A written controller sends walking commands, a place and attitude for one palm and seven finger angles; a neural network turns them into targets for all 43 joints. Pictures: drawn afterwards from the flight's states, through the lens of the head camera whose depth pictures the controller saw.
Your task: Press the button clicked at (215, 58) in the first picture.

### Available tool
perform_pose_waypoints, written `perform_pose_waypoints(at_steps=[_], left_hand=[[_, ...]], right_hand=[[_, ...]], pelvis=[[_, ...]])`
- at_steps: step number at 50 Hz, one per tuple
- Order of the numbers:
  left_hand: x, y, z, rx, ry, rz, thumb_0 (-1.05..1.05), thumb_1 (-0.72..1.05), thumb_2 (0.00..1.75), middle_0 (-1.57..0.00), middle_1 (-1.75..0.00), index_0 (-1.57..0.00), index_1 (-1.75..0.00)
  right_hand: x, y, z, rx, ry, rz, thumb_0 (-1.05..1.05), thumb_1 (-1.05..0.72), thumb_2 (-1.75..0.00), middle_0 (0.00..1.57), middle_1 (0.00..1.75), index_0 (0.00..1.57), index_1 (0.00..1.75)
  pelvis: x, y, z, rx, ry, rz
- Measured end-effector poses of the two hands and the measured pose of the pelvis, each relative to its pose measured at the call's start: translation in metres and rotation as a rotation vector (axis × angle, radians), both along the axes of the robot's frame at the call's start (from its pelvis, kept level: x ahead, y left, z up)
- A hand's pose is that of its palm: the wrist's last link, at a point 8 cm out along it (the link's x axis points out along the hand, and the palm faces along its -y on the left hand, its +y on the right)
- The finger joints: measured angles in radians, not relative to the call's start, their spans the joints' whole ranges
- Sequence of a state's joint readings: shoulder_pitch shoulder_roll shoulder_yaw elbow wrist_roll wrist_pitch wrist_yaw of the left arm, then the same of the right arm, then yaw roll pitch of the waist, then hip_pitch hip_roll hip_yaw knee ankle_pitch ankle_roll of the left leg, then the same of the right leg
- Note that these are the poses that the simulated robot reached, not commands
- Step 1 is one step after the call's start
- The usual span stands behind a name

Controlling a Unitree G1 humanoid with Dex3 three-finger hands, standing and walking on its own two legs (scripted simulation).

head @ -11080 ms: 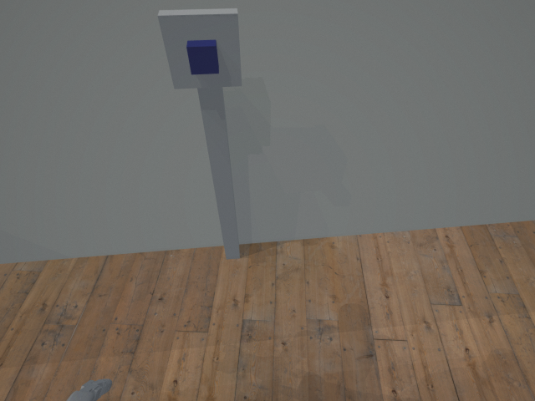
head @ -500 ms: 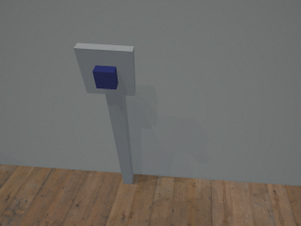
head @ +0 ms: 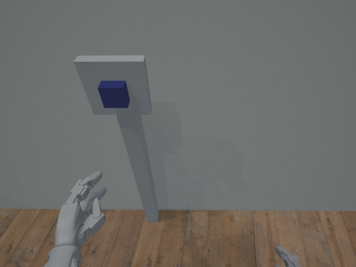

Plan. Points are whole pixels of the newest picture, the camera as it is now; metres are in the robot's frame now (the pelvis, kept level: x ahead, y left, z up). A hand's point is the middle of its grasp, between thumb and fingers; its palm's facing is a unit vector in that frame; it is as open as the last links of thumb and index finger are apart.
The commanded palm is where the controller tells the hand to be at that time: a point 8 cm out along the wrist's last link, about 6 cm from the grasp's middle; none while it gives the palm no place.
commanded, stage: raise the hand and make a fist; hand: left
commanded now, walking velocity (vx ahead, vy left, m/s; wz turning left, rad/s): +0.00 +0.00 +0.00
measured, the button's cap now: (115, 93) +0.48 +0.17 +0.16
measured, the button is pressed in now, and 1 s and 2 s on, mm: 0 0 0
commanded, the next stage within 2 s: aim a knuckle at the button in 1.76 s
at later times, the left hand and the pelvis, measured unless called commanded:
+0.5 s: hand (113, 238) +0.18 +0.13 +0.03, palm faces -0.15 -0.99 -0.06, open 3.4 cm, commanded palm +0.14 +0.22 +0.05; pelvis -0.03 -0.05 -0.04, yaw +2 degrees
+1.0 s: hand (64, 214) +0.20 +0.20 +0.12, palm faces +0.06 -1.00 -0.07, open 3.1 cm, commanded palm +0.16 +0.25 +0.11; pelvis -0.01 -0.01 -0.01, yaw +1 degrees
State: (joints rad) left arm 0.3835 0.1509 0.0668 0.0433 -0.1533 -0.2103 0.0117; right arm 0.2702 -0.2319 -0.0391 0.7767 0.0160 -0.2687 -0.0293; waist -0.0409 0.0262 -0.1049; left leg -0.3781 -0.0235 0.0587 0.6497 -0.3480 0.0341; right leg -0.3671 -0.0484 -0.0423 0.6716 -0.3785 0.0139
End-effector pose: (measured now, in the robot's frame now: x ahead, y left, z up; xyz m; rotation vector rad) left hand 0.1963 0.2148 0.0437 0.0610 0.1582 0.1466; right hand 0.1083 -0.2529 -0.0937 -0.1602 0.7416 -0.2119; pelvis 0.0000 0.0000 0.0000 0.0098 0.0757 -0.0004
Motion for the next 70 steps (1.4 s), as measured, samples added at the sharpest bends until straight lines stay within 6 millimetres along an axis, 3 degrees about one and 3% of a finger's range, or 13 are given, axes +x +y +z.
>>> perform_pose_waypoints(at_steps=[4,9,11,14,19,25,29,33,41,50,54,59,70], left_hand=[[-0.014,-0.02,-0.012,-0.075,-0.156,-0.154,0.0,0.92,0.9,-0.41,-0.53,-0.41,-0.53],[-0.077,-0.007,-0.063,-0.082,0.03,-0.1,0.0,0.91,0.89,-0.54,-0.67,-0.55,-0.67],[-0.1,0.005,-0.064,-0.049,0.048,-0.015,0.01,0.91,0.9,-0.6,-0.73,-0.6,-0.73],[-0.113,0.016,-0.04,0.016,-0.079,0.066,0.02,0.9,0.9,-0.68,-0.82,-0.68,-0.82],[-0.078,-0.004,0.0,0.043,-0.322,-0.088,0.02,0.91,0.9,-0.81,-0.97,-0.81,-0.97],[-0.025,-0.024,-0.005,-0.012,-0.08,-0.295,0.01,0.9,0.9,-0.98,-1.15,-0.98,-1.15],[-0.025,-0.003,0.006,-0.042,-0.046,-0.138,0.01,0.9,0.9,-1.09,-1.27,-1.09,-1.27],[-0.04,0.02,0.028,0.02,-0.137,-0.028,0.01,0.9,0.9,-1.18,-1.37,-1.18,-1.37],[-0.042,0.015,0.028,-0.004,-0.146,-0.166,0.01,0.91,0.9,-1.27,-1.47,-1.27,-1.47],[-0.022,0.042,0.072,0.023,-0.279,-0.098,0.02,0.9,0.9,-1.3,-1.49,-1.3,-1.49],[-0.017,0.046,0.078,0.009,-0.242,-0.118,0.01,0.9,0.9,-1.3,-1.5,-1.3,-1.49],[-0.013,0.049,0.078,0.01,-0.161,-0.141,0.01,0.9,0.9,-1.3,-1.5,-1.3,-1.5],[0.0,0.063,0.121,0.03,-0.257,-0.116,0.01,0.9,0.9,-1.3,-1.5,-1.3,-1.5]], right_hand=[[0.046,-0.016,0.023,-0.039,-0.156,0.059,0.02,-0.91,-0.9,0.2,0.3,0.2,0.3],[0.089,-0.028,0.043,-0.112,-0.266,0.158,0.02,-0.91,-0.9,0.2,0.29,0.2,0.3],[0.099,-0.027,0.043,-0.123,-0.29,0.188,0.01,-0.91,-0.9,0.2,0.29,0.2,0.3],[0.105,-0.02,0.033,-0.116,-0.297,0.233,0.01,-0.91,-0.9,0.2,0.29,0.2,0.3],[0.086,-0.002,0.001,-0.039,-0.242,0.256,0.01,-0.91,-0.9,0.2,0.29,0.2,0.3],[0.03,0.0,-0.016,0.059,-0.114,0.119,0.02,-0.9,-0.9,0.21,0.3,0.21,0.3],[0.0,-0.012,-0.015,0.054,-0.046,0.027,0.02,-0.9,-0.9,0.21,0.3,0.21,0.3],[-0.012,-0.024,-0.011,0.005,0.001,0.021,0.02,-0.9,-0.9,0.21,0.3,0.2,0.3],[0.014,-0.021,0.01,-0.067,-0.096,0.073,0.02,-0.91,-0.9,0.2,0.3,0.2,0.3],[0.063,0.027,0.045,-0.018,-0.277,0.163,0.02,-0.91,-0.9,0.2,0.3,0.2,0.3],[0.075,0.047,0.051,0.011,-0.299,0.211,0.02,-0.9,-0.9,0.2,0.3,0.2,0.3],[0.078,0.06,0.053,0.019,-0.279,0.244,0.02,-0.9,-0.9,0.21,0.3,0.21,0.3],[0.062,0.051,0.045,0.011,-0.208,0.229,0.02,-0.9,-0.9,0.21,0.3,0.21,0.3]], pelvis=[[-0.011,-0.015,-0.017,0.006,0.046,-0.011],[-0.021,-0.032,-0.035,-0.001,0.071,0.008],[-0.022,-0.037,-0.04,-0.012,0.077,0.023],[-0.025,-0.042,-0.046,-0.032,0.08,0.048],[-0.035,-0.046,-0.051,-0.051,0.065,0.066],[-0.033,-0.047,-0.036,-0.023,0.05,0.031],[-0.024,-0.043,-0.025,-0.009,0.034,0.006],[-0.02,-0.037,-0.02,-0.011,0.028,0.008],[-0.021,-0.018,-0.015,-0.029,0.011,0.023],[-0.012,-0.006,-0.006,-0.035,-0.035,0.025],[-0.01,0.0,-0.002,-0.038,-0.055,0.03],[-0.01,0.003,0.002,-0.036,-0.072,0.032],[-0.011,0.001,0.008,-0.032,-0.105,0.037]])
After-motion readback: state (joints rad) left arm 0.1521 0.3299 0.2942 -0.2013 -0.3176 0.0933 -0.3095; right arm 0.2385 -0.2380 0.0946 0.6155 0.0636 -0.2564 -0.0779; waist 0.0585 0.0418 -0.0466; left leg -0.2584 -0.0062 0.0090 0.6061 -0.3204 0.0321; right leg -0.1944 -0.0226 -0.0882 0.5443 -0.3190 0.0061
